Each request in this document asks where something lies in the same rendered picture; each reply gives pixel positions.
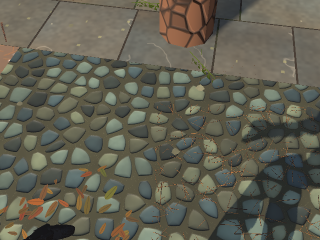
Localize robot left hand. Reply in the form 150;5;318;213
23;223;75;240

